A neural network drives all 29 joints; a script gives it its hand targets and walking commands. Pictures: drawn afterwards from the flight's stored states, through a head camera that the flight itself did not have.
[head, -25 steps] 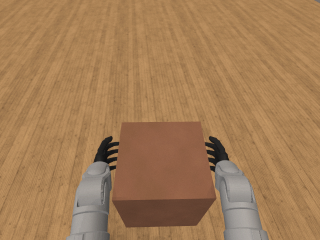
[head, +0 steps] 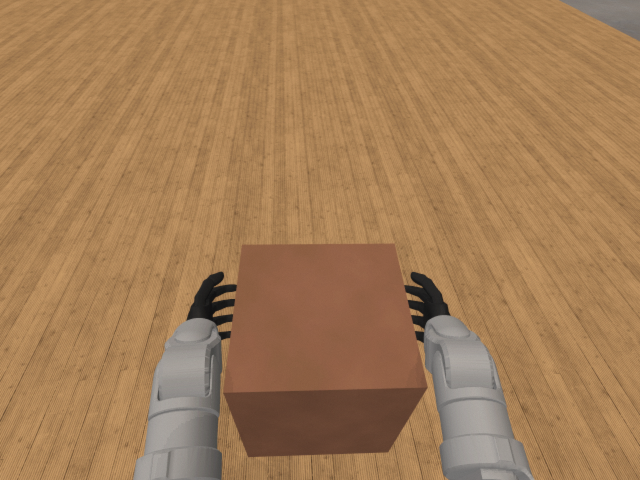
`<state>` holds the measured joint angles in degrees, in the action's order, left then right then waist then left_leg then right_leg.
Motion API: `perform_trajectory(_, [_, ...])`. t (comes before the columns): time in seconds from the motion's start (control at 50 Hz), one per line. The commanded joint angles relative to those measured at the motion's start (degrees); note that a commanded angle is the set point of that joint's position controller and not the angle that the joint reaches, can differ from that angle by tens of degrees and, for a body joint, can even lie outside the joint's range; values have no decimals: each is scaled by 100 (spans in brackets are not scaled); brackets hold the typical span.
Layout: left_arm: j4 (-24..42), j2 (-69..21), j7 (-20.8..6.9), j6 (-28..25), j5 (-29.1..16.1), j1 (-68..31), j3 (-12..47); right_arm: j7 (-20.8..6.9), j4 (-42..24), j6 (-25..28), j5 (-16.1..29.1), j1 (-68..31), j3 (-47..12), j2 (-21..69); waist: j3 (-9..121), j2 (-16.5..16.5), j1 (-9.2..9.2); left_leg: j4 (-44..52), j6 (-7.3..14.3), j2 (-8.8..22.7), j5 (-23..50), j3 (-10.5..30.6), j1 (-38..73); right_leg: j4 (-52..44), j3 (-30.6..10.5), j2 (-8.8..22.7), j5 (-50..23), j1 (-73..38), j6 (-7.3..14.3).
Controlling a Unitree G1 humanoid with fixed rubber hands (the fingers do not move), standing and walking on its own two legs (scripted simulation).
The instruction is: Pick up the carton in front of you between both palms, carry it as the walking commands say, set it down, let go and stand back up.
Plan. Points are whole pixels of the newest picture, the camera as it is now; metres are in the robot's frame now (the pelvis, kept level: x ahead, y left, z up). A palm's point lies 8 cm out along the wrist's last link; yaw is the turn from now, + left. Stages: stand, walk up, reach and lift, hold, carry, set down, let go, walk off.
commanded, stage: hold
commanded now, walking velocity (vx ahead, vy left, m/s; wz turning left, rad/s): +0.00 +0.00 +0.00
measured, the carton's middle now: (318, 353) +0.29 +0.00 -0.03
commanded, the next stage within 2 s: set down in 0.16 s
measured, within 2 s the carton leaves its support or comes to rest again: neither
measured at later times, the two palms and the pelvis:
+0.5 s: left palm (221, 312) +0.34 +0.14 +0.00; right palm (428, 319) +0.32 -0.16 +0.00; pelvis +0.01 +0.00 -0.01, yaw -1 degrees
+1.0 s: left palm (257, 341) +0.41 +0.11 -0.19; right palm (414, 358) +0.37 -0.18 -0.19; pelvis -0.02 +0.00 -0.12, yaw -3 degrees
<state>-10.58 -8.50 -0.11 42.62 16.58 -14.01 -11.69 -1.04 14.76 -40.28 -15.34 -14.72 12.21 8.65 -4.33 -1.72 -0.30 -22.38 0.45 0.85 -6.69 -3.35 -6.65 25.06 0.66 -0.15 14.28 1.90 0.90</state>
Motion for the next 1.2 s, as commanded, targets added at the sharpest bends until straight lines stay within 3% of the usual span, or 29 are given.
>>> perform_trajectory(0.0, [92,-5296,-1422,-224,-1424,-2632,3058,-1325,-241,239,1345,-2828,-2870,5277,1109,52,46,69,30,-485,-458,703,1584,-945,-700,-209,588,1529,243])
perform_trajectory(0.02, [44,-5348,-1422,-211,-1393,-2626,3057,-1343,-202,234,1351,-2937,-2879,5279,1083,66,-21,77,33,-488,-446,704,1587,-952,-693,-194,594,1549,235])
perform_trajectory(0.2, [-78,-5407,-1420,-228,-1341,-2719,2893,-1394,-57,201,1313,-3053,-2787,5345,1183,73,-45,114,24,-441,-128,734,1644,-858,-670,-273,256,1482,153])
perform_trajectory(0.32, [-855,-5248,-1384,-553,-1028,-3365,2215,-1361,782,533,831,-3486,-1920,5109,1050,156,53,-2,13,-413,-405,754,1369,-547,-595,-376,417,1656,181])
perform_trajectory(0.4, [-1632,-4717,-1248,-1023,-462,-3789,1299,-1226,1487,992,197,-3832,-949,4670,828,142,98,-297,79,-420,-530,757,880,-171,-514,-444,514,2158,182])
perform_trajectory(0.46, [-2010,-4122,-1088,-1448,-13,-3749,615,-1029,1730,1407,-242,-3851,-354,4138,787,84,66,-616,118,-506,-199,692,269,139,-498,-507,229,2436,131])
perform_trajectory(0.52, [-2111,-3787,-1007,-2008,142,-3737,471,-929,1872,1937,-416,-3729,-114,3921,1241,31,86,-1146,66,-565,292,620,-336,668,-444,-585,-175,2892,47])
perform_trajectory(0.62, [-2242,-4035,-948,-2932,1,-3784,935,-932,1711,2827,-25,-3971,-730,4119,2593,199,60,-2014,-12,-663,1156,617,-910,1535,-333,-694,-809,3708,-99])
perform_trajectory(0.66, [-2149,-4398,-959,-3232,-266,-4095,1413,-939,1719,3092,183,-4054,-1186,4288,3483,86,145,-2493,34,-722,1701,630,-1006,1905,-335,-776,-1257,4089,-160])
perform_trajectory(0.74, [-1851,-4696,-950,-3567,-639,-4482,2273,-893,1388,3462,735,-4440,-2146,4681,5505,147,53,-3306,16,-770,2623,647,-1418,2631,-436,-810,-2291,4432,-236])
perform_trajectory(0.76, [-1745,-4647,-954,-3576,-734,-4558,2442,-854,1254,3481,799,-4457,-2272,4614,5981,153,169,-3453,-10,-802,2592,629,-1711,2832,-423,-808,-2564,4349,-263])
perform_trajectory(0.78, [-1779,-4657,-961,-3563,-751,-4567,2484,-818,1241,3474,892,-4615,-2383,4639,6185,172,38,-3576,-41,-806,2520,609,-2046,2977,-437,-794,-2608,4402,-274])
perform_trajectory(0.8, [-1761,-4631,-976,-3527,-815,-4661,2592,-791,1304,3430,884,-4556,-2348,4647,6269,237,207,-3654,-108,-829,2163,551,-2477,3061,-411,-791,-2566,4364,-266])
perform_trajectory(0.82, [-1845,-4636,-997,-3480,-787,-4674,2559,-779,1198,3371,948,-4734,-2470,4772,6324,153,125,-3742,-82,-863,1966,513,-2734,3148,-402,-804,-2433,4536,-315])
perform_trajectory(0.9, [-2193,-4728,-1064,-3225,-629,-4856,2243,-916,1420,3034,934,-4978,-2300,5013,5958,104,129,-3985,-57,-909,977,445,-3698,3388,-290,-834,-1386,5355,-357])
perform_trajectory(0.94, [-2429,-4768,-1109,-3100,-529,-5051,1953,-995,1580,2884,957,-5346,-2167,5042,5715,56,-6,-4134,-23,-907,574,387,-4148,3498,-268,-841,-864,5799,-374])
perform_trajectory(1.0, [-2648,-4780,-1142,-2937,-409,-5410,1638,-1108,1836,2716,900,-5745,-1919,5015,5552,27,-55,-4382,1,-908,82,352,-4643,3779,-167,-877,-287,6492,-369])
perform_trajectory(1.18, [-2957,-4826,-1079,-2701,-554,-6446,1511,-1176,2180,2530,774,-6618,-1382,4687,6159,282,265,-5343,-115,-941,-133,274,-5412,4773,40,-977,84,7774,-309])
